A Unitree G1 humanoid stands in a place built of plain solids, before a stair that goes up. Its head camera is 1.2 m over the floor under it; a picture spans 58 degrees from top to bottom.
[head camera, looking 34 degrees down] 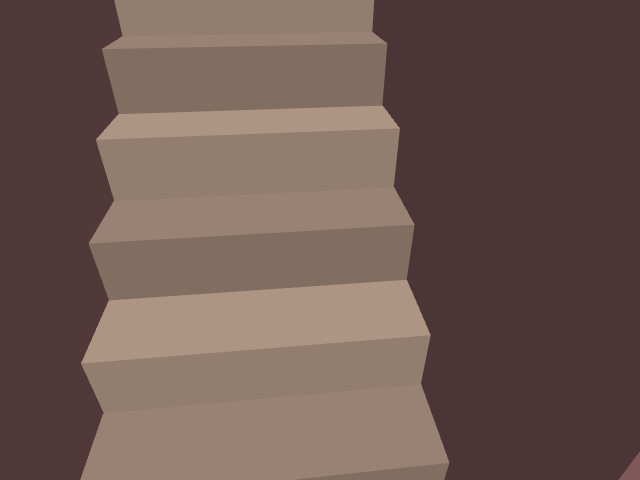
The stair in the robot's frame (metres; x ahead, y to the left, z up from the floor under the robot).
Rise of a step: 0.19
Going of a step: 0.23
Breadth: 0.86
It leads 6 degrees to the left of straight ahead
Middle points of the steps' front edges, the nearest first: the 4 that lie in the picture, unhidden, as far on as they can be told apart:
0.73 0.14 0.38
0.96 0.17 0.57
1.18 0.19 0.77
1.41 0.22 0.96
